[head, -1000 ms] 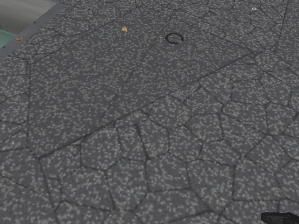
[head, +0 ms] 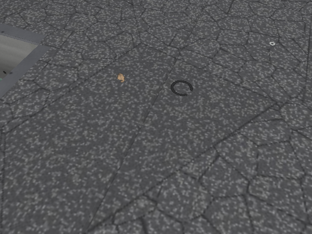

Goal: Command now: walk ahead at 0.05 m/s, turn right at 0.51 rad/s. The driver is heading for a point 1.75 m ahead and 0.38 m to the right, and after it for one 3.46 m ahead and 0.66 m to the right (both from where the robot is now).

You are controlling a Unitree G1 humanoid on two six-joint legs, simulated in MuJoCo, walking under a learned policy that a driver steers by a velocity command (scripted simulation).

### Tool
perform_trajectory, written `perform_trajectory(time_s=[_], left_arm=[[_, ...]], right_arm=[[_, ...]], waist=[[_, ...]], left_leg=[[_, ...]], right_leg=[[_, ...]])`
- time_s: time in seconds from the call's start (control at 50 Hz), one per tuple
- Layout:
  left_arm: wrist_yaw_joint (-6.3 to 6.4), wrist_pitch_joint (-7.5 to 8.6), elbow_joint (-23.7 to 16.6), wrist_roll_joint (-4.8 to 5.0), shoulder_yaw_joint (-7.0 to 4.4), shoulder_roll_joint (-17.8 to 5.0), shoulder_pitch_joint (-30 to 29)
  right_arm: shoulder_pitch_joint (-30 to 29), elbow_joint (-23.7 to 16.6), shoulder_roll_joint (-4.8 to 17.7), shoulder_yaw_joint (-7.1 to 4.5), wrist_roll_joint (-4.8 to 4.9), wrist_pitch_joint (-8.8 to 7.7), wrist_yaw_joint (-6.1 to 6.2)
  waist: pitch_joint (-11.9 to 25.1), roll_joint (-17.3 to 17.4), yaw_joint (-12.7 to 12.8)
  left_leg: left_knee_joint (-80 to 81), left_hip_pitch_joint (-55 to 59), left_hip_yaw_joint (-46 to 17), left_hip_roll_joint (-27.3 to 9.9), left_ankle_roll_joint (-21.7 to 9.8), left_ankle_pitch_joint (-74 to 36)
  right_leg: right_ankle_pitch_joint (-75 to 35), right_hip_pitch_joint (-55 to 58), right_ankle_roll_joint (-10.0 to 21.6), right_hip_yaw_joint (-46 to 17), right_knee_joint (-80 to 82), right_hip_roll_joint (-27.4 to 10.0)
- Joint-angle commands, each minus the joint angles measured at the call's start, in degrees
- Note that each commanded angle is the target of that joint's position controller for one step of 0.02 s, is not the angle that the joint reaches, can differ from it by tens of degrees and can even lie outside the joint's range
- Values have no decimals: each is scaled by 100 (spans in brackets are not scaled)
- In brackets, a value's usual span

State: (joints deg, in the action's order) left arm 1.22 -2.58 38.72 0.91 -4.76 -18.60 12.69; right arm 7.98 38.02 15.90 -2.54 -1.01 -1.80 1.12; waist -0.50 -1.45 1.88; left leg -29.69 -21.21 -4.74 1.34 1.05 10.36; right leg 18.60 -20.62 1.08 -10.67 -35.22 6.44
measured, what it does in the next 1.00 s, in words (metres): walks ahead, turning right: right foot, then left foot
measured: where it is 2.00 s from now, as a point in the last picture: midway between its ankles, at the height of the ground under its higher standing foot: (232, 208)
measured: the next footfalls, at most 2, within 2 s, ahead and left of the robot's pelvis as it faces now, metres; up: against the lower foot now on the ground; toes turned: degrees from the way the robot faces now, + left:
right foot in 0.38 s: +0.03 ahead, -0.14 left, +0.00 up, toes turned -15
left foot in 0.82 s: +0.16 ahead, +0.05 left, +0.00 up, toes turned -26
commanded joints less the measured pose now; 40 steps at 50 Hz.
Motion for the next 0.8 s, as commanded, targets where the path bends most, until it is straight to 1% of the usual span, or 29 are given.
perform_trajectory(time_s=[0.02,0.04,0.06,0.08,0.12,0.16,0.22,0.3,0.32,0.34,0.36,0.38,0.4,0.42,0.44,0.46,0.48,0.5,0.52,0.54,0.56,0.58,0.62,0.68,0.72,0.74,0.76,0.78,0.8], left_arm=[[20,161,-566,-92,-129,-649,200],[20,159,-463,-15,-238,-890,212],[45,87,-335,24,-268,-857,284],[69,12,-306,21,-266,-788,290],[39,-73,-395,40,-171,-485,142],[2,-82,-557,58,-109,-326,-144],[-92,-71,-716,30,-43,-230,-381],[-198,-110,-796,31,-102,-383,-365],[-223,-119,-784,32,-119,-384,-278],[-242,-120,-720,27,-142,-366,-85],[-218,-114,-646,4,-193,-442,108],[-152,-94,-653,1,-308,-811,293],[-63,-59,-840,-53,-410,-1462,272],[-127,72,-846,-279,-357,-1295,473],[-141,170,-793,-286,-291,-1144,249],[-99,206,-777,-161,-261,-980,-87],[-61,191,-810,-47,-190,-800,-310],[-22,164,-830,-17,-158,-778,-458],[13,142,-805,-21,-138,-729,-373],[34,143,-775,-18,-130,-693,-261],[44,160,-754,-8,-130,-684,-139],[52,184,-729,-6,-122,-691,-81],[59,236,-656,-33,-121,-729,8],[13,308,-507,-43,-117,-794,181],[-43,340,-433,-32,-110,-846,266],[-68,348,-407,-21,-101,-856,280],[-90,349,-391,-8,-83,-840,246],[-103,343,-388,2,-56,-791,175],[-111,339,-387,-6,-14,-681,145]], right_arm=[[425,-324,1123,-374,-182,-8,36],[317,-368,879,-295,-135,-9,59],[66,-396,734,-260,-72,4,70],[-99,-424,678,-243,-9,20,85],[-128,-373,715,-249,0,78,113],[-13,-315,766,-292,-19,138,144],[-15,-268,936,-375,15,193,142],[-6,-180,1108,-455,130,194,68],[-56,-163,1128,-466,179,189,59],[-125,-143,1119,-469,240,188,59],[46,-49,984,-442,266,173,51],[304,20,733,-386,141,160,25],[185,-264,390,-236,-188,159,0],[-378,-396,689,-324,-62,132,61],[-475,-365,861,-385,88,157,94],[-377,-278,861,-412,96,182,131],[-299,-189,864,-431,56,211,171],[-197,-168,855,-439,17,216,175],[-76,-136,803,-431,18,189,135],[-30,-119,737,-412,58,157,86],[-125,-133,692,-389,102,122,46],[-228,-148,669,-369,132,85,8],[-396,-174,623,-328,148,-8,-70],[-484,-174,564,-277,152,-170,-177],[-477,-179,582,-267,191,-254,-230],[-436,-177,597,-266,217,-292,-249],[-321,-147,593,-266,237,-331,-261],[-104,-71,567,-267,240,-368,-266],[147,21,558,-276,220,-395,-254]], waist=[[766,1636,-195],[697,1182,-181],[581,888,-89],[505,874,-77],[362,945,-107],[428,1098,-246],[607,1200,-353],[604,1281,-353],[579,1253,-272],[573,1189,-131],[588,987,-75],[625,35,-120],[565,-1804,-253],[960,-1324,300],[667,-838,157],[495,-606,-26],[445,-523,-110],[457,-569,-206],[622,-564,-242],[684,-585,-215],[620,-622,-123],[513,-714,-63],[356,-847,34],[206,-797,149],[57,-750,174],[-9,-714,144],[-51,-654,47],[-51,-582,-111],[-11,-507,-259]], left_leg=[[1007,1702,-2535,-2599,-1745,-2446],[925,1561,-2081,-2341,-1643,-2430],[831,1467,-1476,-1962,-1383,-2312],[819,1396,-1115,-1778,-1241,-2236],[925,1217,-566,-1543,-1235,-2419],[956,1448,-337,-1568,-1315,-2407],[922,1489,-73,-1709,-1360,-2370],[792,1466,41,-1912,-1310,-2115],[664,1422,103,-1914,-1216,-1998],[433,1282,249,-1847,-1047,-1792],[50,981,482,-1664,-744,-1300],[-983,81,1018,-1256,-215,-169],[-2710,-1631,1225,-422,379,2790],[-3634,-1823,294,-198,385,2999],[-3925,-1862,112,-312,311,2536],[-3816,-1894,52,-372,273,2011],[-3678,-1851,23,-400,299,1694],[-3674,-1614,52,-329,353,1412],[-3575,-1440,110,-266,365,1137],[-3263,-1432,147,-242,352,903],[-2828,-1482,156,-225,329,748],[-2408,-1502,172,-213,311,661],[-1670,-1276,180,-209,267,595],[-888,-745,281,-197,162,647],[-583,-424,362,-165,52,732],[-422,-243,393,-150,-25,715],[-169,41,435,-130,-113,584],[172,481,507,-94,-199,332],[389,957,533,-67,-261,248]], right_leg=[[1965,-1552,-273,423,-2323,-209],[1646,-1533,-390,317,-2939,-354],[1323,-1538,-516,373,-3216,-444],[1042,-1591,-605,439,-3364,-496],[654,-1483,-710,694,-3200,-533],[498,-1432,-754,863,-2666,-614],[435,-855,-679,1040,-1713,-771],[267,-238,-433,1319,-675,-738],[34,-29,-320,1387,-247,-707],[-435,353,-168,1510,388,-610],[-936,901,18,1449,940,-489],[-2356,1787,323,505,1292,-1071],[-4589,2421,1283,-1568,1197,-2605],[-4029,1984,2036,-1960,1466,-2920],[-3414,1759,1802,-1452,1545,-2563],[-2941,1616,1457,-1094,1526,-2219],[-2811,1529,1251,-902,1508,-2028],[-2981,1318,1201,-768,1496,-1894],[-2358,1283,1185,-724,1588,-1754],[-1332,1358,1179,-775,1733,-1661],[-245,1408,1186,-927,1918,-1621],[412,1440,1189,-1060,2064,-1648],[692,1390,1181,-1155,2164,-1687],[709,1159,1190,-1181,2158,-1720],[926,919,1217,-1306,2153,-1748],[1043,795,1217,-1386,2144,-1761],[1138,637,1181,-1422,2092,-1734],[1233,429,1101,-1394,1982,-1640],[1278,213,986,-1336,1806,-1475]])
